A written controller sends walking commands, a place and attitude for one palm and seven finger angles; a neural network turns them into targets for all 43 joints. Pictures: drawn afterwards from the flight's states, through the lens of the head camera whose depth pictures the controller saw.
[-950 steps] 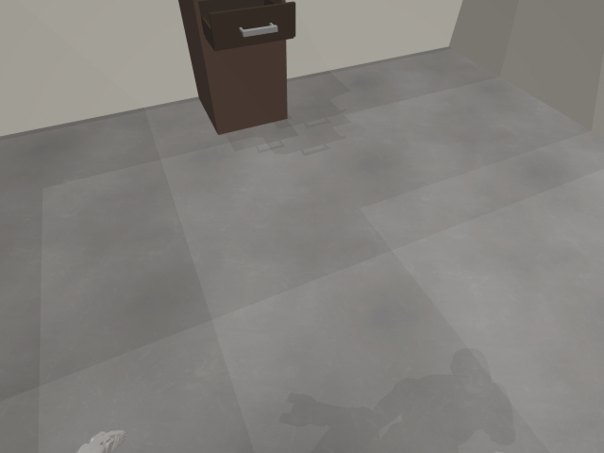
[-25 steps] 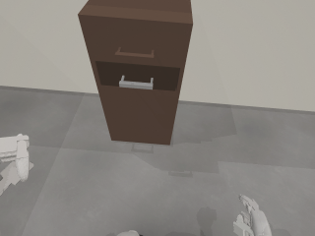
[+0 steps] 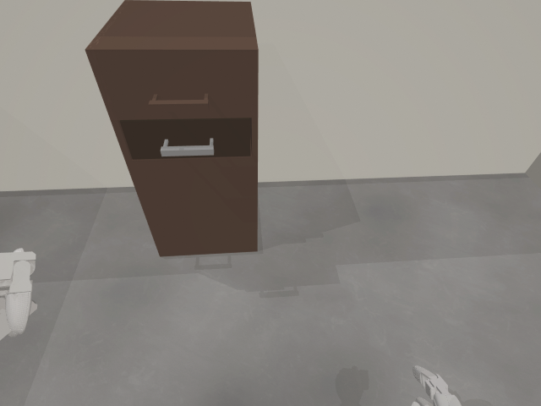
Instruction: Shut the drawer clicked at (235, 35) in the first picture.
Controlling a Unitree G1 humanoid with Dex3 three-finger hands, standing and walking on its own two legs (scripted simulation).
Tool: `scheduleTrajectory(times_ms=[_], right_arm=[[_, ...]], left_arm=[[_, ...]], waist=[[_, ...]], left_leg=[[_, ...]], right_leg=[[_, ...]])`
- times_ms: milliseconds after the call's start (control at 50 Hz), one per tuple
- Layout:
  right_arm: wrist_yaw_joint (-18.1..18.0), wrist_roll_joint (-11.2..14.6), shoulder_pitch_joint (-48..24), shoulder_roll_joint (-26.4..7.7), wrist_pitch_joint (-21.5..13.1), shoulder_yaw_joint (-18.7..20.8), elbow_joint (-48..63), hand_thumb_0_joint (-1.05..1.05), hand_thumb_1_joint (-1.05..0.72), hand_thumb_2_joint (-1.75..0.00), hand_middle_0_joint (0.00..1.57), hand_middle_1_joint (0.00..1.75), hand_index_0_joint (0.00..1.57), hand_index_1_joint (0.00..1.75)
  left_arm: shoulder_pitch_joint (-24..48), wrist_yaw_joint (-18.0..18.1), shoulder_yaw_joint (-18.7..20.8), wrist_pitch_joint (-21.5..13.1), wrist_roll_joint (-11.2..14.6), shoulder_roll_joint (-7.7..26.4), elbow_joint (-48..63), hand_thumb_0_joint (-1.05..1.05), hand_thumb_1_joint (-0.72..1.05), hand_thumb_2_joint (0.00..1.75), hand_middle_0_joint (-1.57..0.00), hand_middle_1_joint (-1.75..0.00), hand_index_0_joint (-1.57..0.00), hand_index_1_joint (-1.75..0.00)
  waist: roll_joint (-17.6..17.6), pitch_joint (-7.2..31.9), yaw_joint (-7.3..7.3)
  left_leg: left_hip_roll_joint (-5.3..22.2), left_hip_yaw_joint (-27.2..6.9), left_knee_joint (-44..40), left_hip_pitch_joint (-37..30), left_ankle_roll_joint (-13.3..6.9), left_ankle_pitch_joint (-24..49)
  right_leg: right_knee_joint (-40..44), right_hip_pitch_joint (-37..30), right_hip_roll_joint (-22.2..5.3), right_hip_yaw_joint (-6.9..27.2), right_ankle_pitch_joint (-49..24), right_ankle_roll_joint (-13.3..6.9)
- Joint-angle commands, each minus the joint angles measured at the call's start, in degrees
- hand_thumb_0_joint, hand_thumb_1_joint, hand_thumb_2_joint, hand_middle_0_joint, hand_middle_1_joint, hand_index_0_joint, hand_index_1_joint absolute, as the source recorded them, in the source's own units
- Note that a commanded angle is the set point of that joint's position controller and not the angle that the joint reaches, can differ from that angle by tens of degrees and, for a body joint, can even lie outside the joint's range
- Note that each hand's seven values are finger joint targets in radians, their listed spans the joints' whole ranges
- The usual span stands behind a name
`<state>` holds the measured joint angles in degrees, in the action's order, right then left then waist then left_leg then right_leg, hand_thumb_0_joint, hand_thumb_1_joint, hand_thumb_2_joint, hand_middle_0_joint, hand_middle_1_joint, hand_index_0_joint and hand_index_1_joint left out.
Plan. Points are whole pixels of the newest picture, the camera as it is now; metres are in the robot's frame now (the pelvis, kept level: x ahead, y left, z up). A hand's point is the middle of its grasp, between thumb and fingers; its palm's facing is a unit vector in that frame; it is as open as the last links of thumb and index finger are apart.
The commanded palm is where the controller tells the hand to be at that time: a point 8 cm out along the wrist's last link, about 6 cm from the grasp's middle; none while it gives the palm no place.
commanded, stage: stop stepping back and stand still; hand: left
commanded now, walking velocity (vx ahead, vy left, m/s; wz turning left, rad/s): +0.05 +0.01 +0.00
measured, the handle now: (188, 146) +0.87 +0.27 -0.13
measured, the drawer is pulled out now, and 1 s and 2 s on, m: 0.00 0.00 0.00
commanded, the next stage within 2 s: let the arm hang, fingers relaxed in 0.56 s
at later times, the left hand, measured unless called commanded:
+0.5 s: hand out of the picture +0.14 +0.26 +0.19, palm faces +0.29 -0.80 -0.53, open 3.2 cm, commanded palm +0.10 +0.30 +0.19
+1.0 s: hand out of the picture +0.03 +0.25 -0.16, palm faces +0.05 -0.98 -0.21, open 3.3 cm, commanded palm none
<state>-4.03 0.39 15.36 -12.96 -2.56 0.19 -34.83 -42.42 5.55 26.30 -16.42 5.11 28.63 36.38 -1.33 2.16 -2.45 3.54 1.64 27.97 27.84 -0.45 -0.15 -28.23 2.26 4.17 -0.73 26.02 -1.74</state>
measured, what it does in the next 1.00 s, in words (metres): steps on the spot: left foot, then left foot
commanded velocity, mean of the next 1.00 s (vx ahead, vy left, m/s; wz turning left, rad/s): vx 0.02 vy -0.03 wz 0.00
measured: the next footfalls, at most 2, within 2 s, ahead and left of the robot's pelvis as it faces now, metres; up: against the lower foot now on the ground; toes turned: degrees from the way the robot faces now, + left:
left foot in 0.14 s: +0.12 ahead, +0.12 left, +0.00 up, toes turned +2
left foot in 0.62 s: +0.06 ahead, +0.16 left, +0.00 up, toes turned +1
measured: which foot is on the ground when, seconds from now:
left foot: down 0.00-0.04, up 0.06-0.12, down 0.14-0.46, up 0.48-0.60, down 0.62-1.00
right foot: down 0.00-1.00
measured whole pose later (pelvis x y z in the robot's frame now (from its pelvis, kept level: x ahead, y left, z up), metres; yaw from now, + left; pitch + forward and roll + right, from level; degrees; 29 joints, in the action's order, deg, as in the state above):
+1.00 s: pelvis -0.04 +0.05 +0.01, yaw +2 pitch -1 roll -1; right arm -0.3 -2.1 13.5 -10.4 1.0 -0.8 -52.7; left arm -14.5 1.5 2.3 1.9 -1.0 13.2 -47.6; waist 2.2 -4.1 -0.2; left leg 0.4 -0.5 32.0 19.6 -0.8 -11.4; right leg -30.0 10.0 -1.4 -5.2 18.8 0.6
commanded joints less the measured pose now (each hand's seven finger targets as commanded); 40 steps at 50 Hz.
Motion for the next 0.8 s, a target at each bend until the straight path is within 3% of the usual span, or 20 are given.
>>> scheduleTrajectory(times_ms=[0,40,80,120,160,200,220,260,300,360,400,440,460,480,540,620,640,660,720,780], right_arm=[[-1.6,0.1,-8.3,-6.2,-3.3,2.7,8.0,0.0,-0.9,-0.9,0.2,0.3,0.2,0.3],[-1.8,-0.1,-8.9,-6.7,-4.0,3.0,7.0,0.0,-0.9,-0.9,0.2,0.3,0.2,0.3],[-2.3,-0.4,-9.9,-6.7,-5.5,2.1,6.8,0.0,-0.9,-0.9,0.2,0.3,0.2,0.3],[-2.8,-0.5,-9.6,-6.5,-7.0,1.5,6.5,0.0,-0.9,-0.9,0.2,0.3,0.2,0.3],[-2.7,-0.4,-7.3,-8.2,-8.9,2.2,6.9,0.0,-0.9,-0.9,0.2,0.3,0.2,0.3],[-1.3,-1.3,-5.0,-5.5,-10.3,1.5,6.7,0.0,-0.9,-0.9,0.2,0.3,0.2,0.3],[-0.7,-1.5,-5.1,-5.9,-10.8,2.2,6.6,0.0,-0.9,-0.9,0.2,0.3,0.2,0.3],[0.4,-1.6,-5.9,-5.6,-10.7,2.6,7.6,0.0,-0.9,-0.9,0.2,0.3,0.2,0.3],[1.3,-1.2,-6.2,-4.8,-9.7,2.4,9.4,0.0,-0.9,-0.9,0.2,0.3,0.2,0.3],[1.2,-1.1,-7.2,-4.7,-6.8,1.8,10.2,0.0,-0.9,-0.9,0.2,0.3,0.2,0.3],[0.8,-1.1,-7.8,-4.5,-4.1,2.0,10.2,0.0,-0.9,-0.9,0.2,0.3,0.2,0.3],[0.2,-0.4,-7.7,-4.7,-2.6,2.3,8.6,0.0,-0.9,-0.9,0.2,0.3,0.2,0.3],[0.0,-0.6,-7.9,-4.6,-2.4,2.1,7.9,0.0,-0.9,-0.9,0.2,0.3,0.2,0.3],[-0.2,-0.7,-8.4,-5.0,-2.7,1.9,7.9,0.0,-0.9,-0.9,0.2,0.3,0.2,0.3],[-1.2,-0.6,-8.1,-4.7,-4.6,0.8,6.1,0.0,-0.9,-0.9,0.2,0.3,0.2,0.3],[-2.3,-0.4,-8.3,-6.7,-6.8,1.5,7.3,0.0,-0.9,-0.9,0.2,0.3,0.2,0.3],[3.8,-2.0,-6.7,-15.7,-6.8,5.2,-5.6,0.0,-0.9,-0.9,0.2,0.3,0.2,0.3],[4.3,-1.2,-3.2,-9.3,-2.7,4.2,-5.0,0.0,-0.9,-0.9,0.2,0.3,0.2,0.3],[4.0,-2.0,-4.8,-8.0,-0.9,2.7,-4.5,0.0,-0.9,-0.9,0.2,0.3,0.2,0.3],[3.8,-2.4,-5.3,-7.5,0.1,2.2,-5.6,0.0,-0.9,-0.9,0.2,0.3,0.2,0.3]], left_arm=[[6.3,3.1,1.9,0.7,-0.5,4.3,-0.9,0.0,0.9,0.9,-1.4,-1.6,-1.4,-1.6],[11.8,3.6,-1.0,0.6,-1.7,3.8,-2.5,0.0,0.9,0.9,-1.4,-1.6,-1.4,-1.6],[19.3,3.6,-1.9,-0.1,-2.9,5.0,-0.1,0.0,0.9,0.9,-1.4,-1.6,-1.4,-1.6],[22.4,3.3,-3.2,-0.9,-3.5,4.0,1.8,0.0,0.9,0.9,-1.4,-1.6,-1.4,-1.6],[23.3,3.4,-1.4,-2.2,-3.5,5.2,8.9,0.0,0.9,0.9,-1.4,-1.6,-1.4,-1.6],[18.3,3.5,0.0,-2.8,-3.2,6.0,14.9,0.0,0.9,0.9,-1.4,-1.6,-1.4,-1.6],[16.7,3.6,1.0,-2.9,-3.0,6.4,17.0,0.0,0.9,0.9,-1.4,-1.6,-1.4,-1.6],[10.6,3.7,3.3,-2.1,-2.2,5.6,17.8,0.0,0.9,0.9,-1.4,-1.6,-1.4,-1.6],[0.8,3.6,4.7,-0.4,-1.0,4.1,15.9,0.0,0.9,0.9,-1.4,-1.6,-1.4,-1.6],[-5.7,3.3,5.0,1.7,-0.2,2.9,9.4,0.0,0.9,0.9,-1.4,-1.6,-1.4,-1.6],[-3.2,3.1,4.1,3.4,0.0,2.2,5.6,0.0,0.9,0.9,-1.4,-1.6,-1.4,-1.6],[3.2,3.6,3.2,4.8,-0.1,2.7,4.4,0.0,0.9,0.9,-1.4,-1.6,-1.4,-1.6],[6.0,4.0,2.4,5.3,-0.8,2.4,4.1,0.0,0.9,0.9,-1.4,-1.6,-1.4,-1.6],[9.0,4.1,0.8,5.4,-1.1,1.2,3.7,0.0,0.9,0.9,-1.4,-1.6,-1.4,-1.6],[14.8,4.6,-3.2,4.7,-2.8,-0.4,0.8,0.0,0.9,0.9,-1.4,-1.6,-1.4,-1.6],[20.8,4.6,-4.7,3.1,-4.1,0.4,6.7,0.0,0.9,0.9,-1.4,-1.6,-1.4,-1.6],[15.4,-3.9,-21.5,12.0,-8.6,-9.4,-42.4,0.0,0.9,0.9,-1.4,-1.6,-1.4,-1.6],[14.3,-4.8,-20.1,16.1,-7.3,-11.4,-44.2,0.0,0.9,0.9,-1.36,-1.56,-1.36,-1.56],[17.7,-5.3,-21.3,16.9,-7.3,-12.5,-50.0,0.0,0.9,0.9,-1.24,-1.43,-1.24,-1.43],[22.1,-5.2,-21.7,16.2,-7.2,-9.0,-60.4,0.0,0.9,0.9,-1.12,-1.3,-1.12,-1.3]], waist=[[6.2,-10.1,0.53],[12.8,-15.5,1.04],[11.8,-16.8,1.12],[3.9,-17.1,1.05],[-8.6,-8.1,1.85],[-18.0,4.4,2.18],[-16.9,8.0,2.45],[-11.3,10.4,3.39],[-10.8,11.3,3.13],[-10.8,6.3,1.57],[-0.9,2.2,0.71],[13.3,-2.8,1.33],[14.8,-4.9,1.29],[14.0,-5.2,0.75],[7.0,-4.5,0.72],[-3.3,-4.1,2.47],[-1.9,-4.4,0.99],[-1.4,0.8,2.06],[3.3,1.7,3.59],[11.9,3.6,3.02]], left_leg=[[-2.3,-2.1,13.7,-20.1,1.2,-13.4],[-1.9,-3.5,23.1,-12.8,1.3,-13.7],[-0.3,-3.2,18.0,-8.9,0.5,-14.7],[-0.7,-2.4,2.8,-12.0,-0.5,-8.2],[2.2,-8.4,-4.2,-21.2,-2.8,8.9],[8.8,-20.5,-9.0,-28.4,-5.4,15.2],[11.1,-22.2,-11.8,-26.9,-5.8,5.3],[11.2,-19.0,-15.8,-19.4,-6.6,-17.4],[7.8,-11.4,-16.7,-16.5,-3.7,-23.2],[3.2,-4.9,-14.3,-5.5,0.3,-29.6],[-0.7,-0.4,-1.1,-6.2,2.0,-25.9],[-2.6,-2.1,20.1,-8.6,2.2,-21.0],[-1.9,-3.0,24.0,-5.1,1.7,-19.5],[-1.3,-3.1,23.5,-3.7,1.2,-19.1],[-0.9,-0.4,3.8,-11.9,-0.4,-14.5],[5.2,-8.7,-4.3,-16.5,-3.7,-7.4],[5.5,-9.4,6.2,-10.8,-4.0,7.3],[3.7,-7.9,4.6,-10.2,-4.7,10.2],[4.3,-9.8,1.8,-4.9,-4.6,-0.3],[0.9,-6.4,4.0,-7.9,-2.3,2.6]], right_leg=[[21.7,37.5,-13.4,8.8,12.9,-1.1],[23.1,37.9,-17.2,10.9,11.2,-4.2],[19.1,30.9,-15.7,7.6,-0.1,-3.9],[11.0,24.2,-10.8,3.4,-13.3,-1.7],[-3.0,19.0,-4.8,0.9,-19.5,1.6],[-15.2,19.3,-1.7,1.0,-0.1,1.5],[-20.3,17.3,-1.8,3.4,5.2,1.4],[-18.0,12.0,-2.8,3.1,5.7,1.5],[-8.2,7.1,-1.6,-1.6,3.5,1.1],[3.2,0.2,-0.9,-5.0,-2.3,0.4],[11.9,9.0,-7.2,2.4,2.2,-2.6],[21.6,26.9,-19.9,19.9,18.7,-8.7],[21.7,26.5,-21.4,19.6,16.4,-9.5],[20.1,24.2,-20.4,18.5,12.1,-9.1],[10.6,18.5,-13.8,6.2,-3.0,-3.7],[2.4,16.8,-6.8,2.2,-13.4,2.1],[-8.2,19.9,-11.3,-0.7,-27.1,1.7],[-8.1,13.7,-9.6,-0.9,-24.1,2.2],[-5.4,9.9,-8.4,-1.5,-14.8,2.0],[-2.3,6.4,-10.9,0.8,-25.6,0.4]])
